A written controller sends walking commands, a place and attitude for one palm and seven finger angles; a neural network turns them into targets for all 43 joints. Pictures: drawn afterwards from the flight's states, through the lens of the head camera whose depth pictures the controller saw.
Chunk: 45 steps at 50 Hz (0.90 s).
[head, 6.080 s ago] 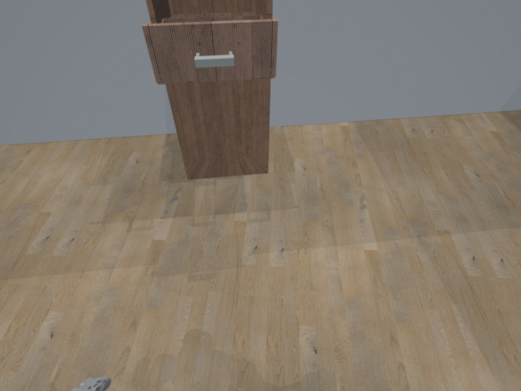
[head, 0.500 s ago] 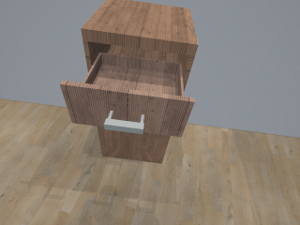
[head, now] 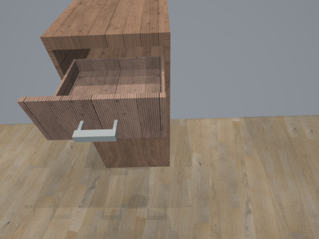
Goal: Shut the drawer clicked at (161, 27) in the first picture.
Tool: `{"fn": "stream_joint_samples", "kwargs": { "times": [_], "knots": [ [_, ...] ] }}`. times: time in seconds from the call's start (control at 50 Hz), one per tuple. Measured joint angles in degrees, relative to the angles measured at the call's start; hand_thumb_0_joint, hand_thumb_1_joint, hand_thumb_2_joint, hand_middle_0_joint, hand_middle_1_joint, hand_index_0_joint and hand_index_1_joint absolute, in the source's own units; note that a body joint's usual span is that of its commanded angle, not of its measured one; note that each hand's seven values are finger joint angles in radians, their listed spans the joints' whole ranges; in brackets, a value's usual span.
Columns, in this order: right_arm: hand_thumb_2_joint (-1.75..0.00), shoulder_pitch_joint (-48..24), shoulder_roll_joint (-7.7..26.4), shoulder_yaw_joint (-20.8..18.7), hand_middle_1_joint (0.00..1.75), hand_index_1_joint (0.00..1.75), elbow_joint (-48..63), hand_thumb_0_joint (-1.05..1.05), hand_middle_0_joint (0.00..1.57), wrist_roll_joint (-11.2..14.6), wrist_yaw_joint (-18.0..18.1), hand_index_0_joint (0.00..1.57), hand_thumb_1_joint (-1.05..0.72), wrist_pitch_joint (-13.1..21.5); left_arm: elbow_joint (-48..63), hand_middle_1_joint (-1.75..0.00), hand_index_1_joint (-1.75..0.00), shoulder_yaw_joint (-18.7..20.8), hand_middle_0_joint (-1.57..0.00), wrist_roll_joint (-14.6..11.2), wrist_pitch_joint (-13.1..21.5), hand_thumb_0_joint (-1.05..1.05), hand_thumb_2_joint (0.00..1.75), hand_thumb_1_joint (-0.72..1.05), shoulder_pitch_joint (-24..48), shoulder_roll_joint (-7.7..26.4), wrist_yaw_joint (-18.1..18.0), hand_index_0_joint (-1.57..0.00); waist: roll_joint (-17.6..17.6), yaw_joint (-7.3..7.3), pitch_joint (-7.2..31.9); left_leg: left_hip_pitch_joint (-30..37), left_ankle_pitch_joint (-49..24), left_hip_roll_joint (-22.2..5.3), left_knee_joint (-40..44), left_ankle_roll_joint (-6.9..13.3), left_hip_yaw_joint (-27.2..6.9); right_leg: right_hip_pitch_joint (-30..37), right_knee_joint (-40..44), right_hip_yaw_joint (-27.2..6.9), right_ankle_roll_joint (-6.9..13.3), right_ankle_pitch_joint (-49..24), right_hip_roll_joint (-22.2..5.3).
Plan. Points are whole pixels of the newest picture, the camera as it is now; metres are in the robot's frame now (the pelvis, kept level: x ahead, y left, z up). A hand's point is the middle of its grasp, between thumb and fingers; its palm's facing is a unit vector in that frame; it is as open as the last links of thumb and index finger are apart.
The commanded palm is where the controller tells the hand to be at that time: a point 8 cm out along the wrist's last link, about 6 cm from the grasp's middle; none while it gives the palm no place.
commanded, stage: come to a stop and stand still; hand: left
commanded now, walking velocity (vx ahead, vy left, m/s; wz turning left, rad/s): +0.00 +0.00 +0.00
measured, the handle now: (97, 129) +0.41 +0.19 +0.04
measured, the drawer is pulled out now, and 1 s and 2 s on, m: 0.28 0.28 0.28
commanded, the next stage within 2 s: look again from close up in 0.36 s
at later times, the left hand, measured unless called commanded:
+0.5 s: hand out of the picture -0.05 +0.13 -0.17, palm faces +0.06 -0.99 -0.15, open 7.4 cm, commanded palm none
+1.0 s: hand out of the picture -0.02 +0.23 -0.17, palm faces -0.01 -0.98 -0.21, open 7.4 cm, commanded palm none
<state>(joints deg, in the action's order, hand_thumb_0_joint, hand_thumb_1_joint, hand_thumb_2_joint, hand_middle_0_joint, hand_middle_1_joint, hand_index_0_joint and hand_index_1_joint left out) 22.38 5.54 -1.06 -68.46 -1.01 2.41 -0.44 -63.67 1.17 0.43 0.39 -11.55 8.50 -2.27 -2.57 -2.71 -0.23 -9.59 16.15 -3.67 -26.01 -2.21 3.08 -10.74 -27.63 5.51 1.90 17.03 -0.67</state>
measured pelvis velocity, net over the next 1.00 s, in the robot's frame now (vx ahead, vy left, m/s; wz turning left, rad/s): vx -0.03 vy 0.05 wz -0.02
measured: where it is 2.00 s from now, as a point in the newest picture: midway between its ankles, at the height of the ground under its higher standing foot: outside the picture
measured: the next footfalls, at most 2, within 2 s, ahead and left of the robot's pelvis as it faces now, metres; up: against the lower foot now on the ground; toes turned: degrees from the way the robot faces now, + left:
left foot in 1.56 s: +0.08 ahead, +0.10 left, +0.00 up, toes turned +7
right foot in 1.96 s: +0.26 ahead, -0.15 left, +0.00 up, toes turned -4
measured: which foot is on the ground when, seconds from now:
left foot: down 0.00-1.00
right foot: down 0.00-1.00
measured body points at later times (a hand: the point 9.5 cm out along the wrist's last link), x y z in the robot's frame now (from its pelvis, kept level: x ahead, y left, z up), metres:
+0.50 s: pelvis -0.01 -0.01 +0.00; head +0.01 -0.01 +0.45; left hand -0.05 +0.19 -0.16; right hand +0.01 -0.24 -0.16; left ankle -0.03 +0.14 -0.73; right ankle -0.02 -0.09 -0.74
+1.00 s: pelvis -0.03 +0.05 +0.00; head -0.02 +0.04 +0.45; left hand -0.02 +0.28 -0.15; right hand -0.05 -0.16 -0.16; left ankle -0.03 +0.13 -0.74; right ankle -0.02 -0.09 -0.74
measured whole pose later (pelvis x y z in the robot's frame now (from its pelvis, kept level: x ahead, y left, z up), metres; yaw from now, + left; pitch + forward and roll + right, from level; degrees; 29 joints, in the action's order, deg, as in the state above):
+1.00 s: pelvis -0.03 +0.05 +0.00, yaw -1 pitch +0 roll +1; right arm 19.2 7.1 1.3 -62.5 -1.0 1.1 1.1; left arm -61.7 -0.4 1.0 -0.4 -16.0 9.9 -1.4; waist 0.1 -0.1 -1.8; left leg -10.8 13.6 2.6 -24.5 3.4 5.1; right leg -13.5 -27.5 2.8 -1.7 13.5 -4.6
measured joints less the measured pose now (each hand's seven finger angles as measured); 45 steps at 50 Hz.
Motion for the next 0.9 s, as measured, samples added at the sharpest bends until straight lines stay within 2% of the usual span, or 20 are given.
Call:
{"fn": "stream_joint_samples", "kwargs": {
  "times": [0.14, 0.32, 0.46, 0.52, 0.56, 0.62, 0.74, 0.9],
  "knots": [
    [-0.9, -4.59, 1.16, -0.07, 0.3, 0.3, 1.63, 0.0, 0.2, 0.15, 0.17, 0.2, -0.91, 0.24, -0.1, -0.29, -0.3, -0.03, -0.2, -0.29, 0.38, 0.0, 0.9, 0.97, -0.91, 0.12, -0.61, -0.2, 0.51, 1.37, -0.5, 1.44, -0.92, -1.5, 1.75, -1.97, -1.03, 1.48, 1.24, 1.11, 1.37, -0.23, 1.56],
    [-0.9, -8.81, 3.44, -0.43, 0.3, 0.3, 3.08, 0.0, 0.2, 0.26, 0.49, 0.2, -0.91, -0.59, -1.92, -0.29, -0.3, -0.61, -0.2, 0.01, -0.81, 0.0, 0.9, 0.94, -4.49, -1.12, 0.11, -0.2, 1.52, 3.16, -1.81, 2.29, -1.56, -2.4, 2.45, -2.46, -1.52, 3.22, 3.66, 1.6, 1.79, -1.64, 2.59],
    [-0.9, -9.04, 3.17, -0.02, 0.3, 0.3, 3.04, 0.0, 0.2, 0.27, 0.4, 0.2, -0.91, -0.4, -3.09, -0.29, -0.3, -1.14, -0.2, 0.07, -0.93, 0.0, 0.9, 0.91, -6.54, -2.49, 0.66, -0.2, 2.22, 3.78, -2.64, 2.69, -2.43, -2.02, 3.69, -2.1, -0.95, 3.59, 5.24, 1.09, 1.32, -2.93, 2.3],
    [-0.9, -8.89, 3.76, -0.05, 0.3, 0.3, 4.85, 0.0, 0.2, 0.52, -0.12, 0.2, -0.92, -0.49, -2.13, -0.29, -0.3, -1.33, -0.2, 0.74, 0.99, 0.0, 0.9, 0.91, -7.44, -3.4, -0.32, -0.2, 1.33, 3.9, -2.78, -2.33, 1.52, -1.45, -6.01, 0.04, -1.69, 1.7, 4.72, 0.75, 0.56, -3.65, 2.32],
    [-0.9, -8.69, 4.43, -0.31, 0.3, 0.3, 6.57, 0.01, 0.2, 0.67, -0.3, 0.2, -0.92, -0.17, -1.28, -0.29, -0.3, -1.55, -0.2, 1.03, 1.51, 0.0, 0.9, 0.91, -7.91, -3.85, -0.25, -0.2, 0.11, 3.58, -3.06, -3.61, 2.57, -0.66, -8.0, 0.81, -1.69, 0.77, 3.64, 0.46, 0.43, -3.65, 2.32],
    [-0.9, -7.81, 4.46, -0.26, 0.3, 0.3, 7.56, 0.01, 0.2, 0.59, -0.38, 0.2, -0.93, 0.64, -0.66, -0.29, -0.3, -1.65, -0.2, 0.88, 1.06, 0.0, 0.9, 0.9, -7.98, -3.09, -0.11, -0.2, -0.11, 2.62, -2.46, -2.63, 2.02, 0.88, -5.36, 2.22, -1.06, -0.59, 0.0, 0.47, -0.58, -1.97, 1.16],
    [-0.9, -4.77, 3.32, 1.08, 0.3, 0.3, 7.48, 0.01, 0.2, -0.04, -0.61, 0.2, -0.94, 1.2, 0.91, -0.29, -0.3, -1.34, -0.2, 0.73, -0.64, 0.0, 0.9, 0.9, -6.37, -0.07, 0.28, -0.2, 2.08, 3.05, -0.31, -1.31, 0.87, 3.82, -3.68, 4.12, 0.7, -0.99, -1.53, -1.25, -2.29, -1.6, -1.79],
    [-0.9, -3.34, 2.06, 2.12, 0.3, 0.3, 6.92, 0.01, 0.2, -0.08, -1.19, 0.2, -0.92, 1.27, 2.44, -0.29, -0.3, -1.42, -0.2, 0.73, -0.86, 0.0, 0.9, 0.91, -4.47, 1.7, 0.75, -0.19, 2.61, 2.71, -0.84, -1.25, -1.95, 6.0, 0.34, 5.51, 1.88, -2.58, -0.69, -2.51, -2.89, -2.98, -3.74]
  ]
}}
